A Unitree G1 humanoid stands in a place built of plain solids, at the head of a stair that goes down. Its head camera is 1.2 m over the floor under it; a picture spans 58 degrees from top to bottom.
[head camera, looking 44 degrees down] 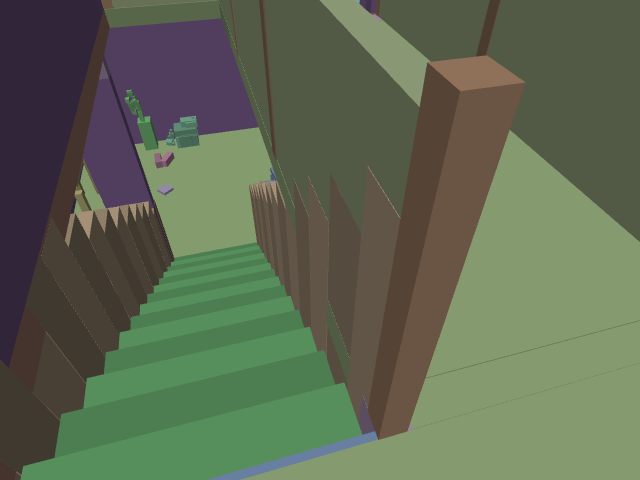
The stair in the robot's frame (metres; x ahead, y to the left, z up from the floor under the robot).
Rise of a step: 0.18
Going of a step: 0.25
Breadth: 1.01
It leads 15 degrees to the left of straight ahead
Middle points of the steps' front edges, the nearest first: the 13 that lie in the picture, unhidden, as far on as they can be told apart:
0.60 0.40 -0.18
0.84 0.47 -0.37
1.08 0.54 -0.55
1.32 0.60 -0.73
1.56 0.67 -0.92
1.80 0.74 -1.10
2.04 0.80 -1.28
2.28 0.87 -1.47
2.52 0.94 -1.65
2.76 1.00 -1.83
3.01 1.07 -2.02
3.25 1.14 -2.20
3.49 1.20 -2.38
